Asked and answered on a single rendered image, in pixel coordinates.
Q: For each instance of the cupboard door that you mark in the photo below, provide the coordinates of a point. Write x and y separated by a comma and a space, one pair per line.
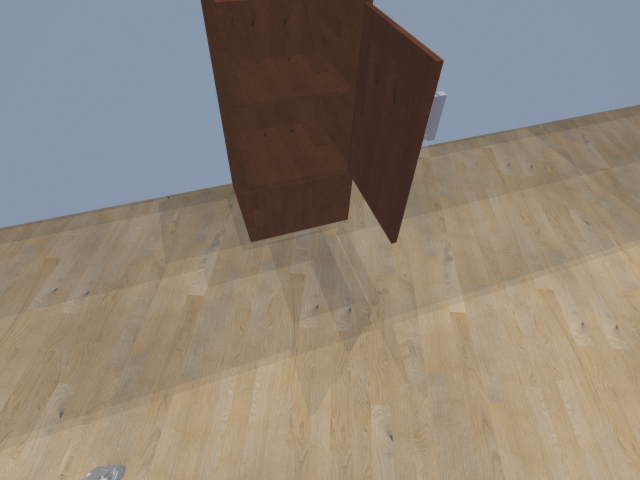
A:
396, 82

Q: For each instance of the handle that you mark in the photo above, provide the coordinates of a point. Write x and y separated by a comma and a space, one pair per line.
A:
435, 115

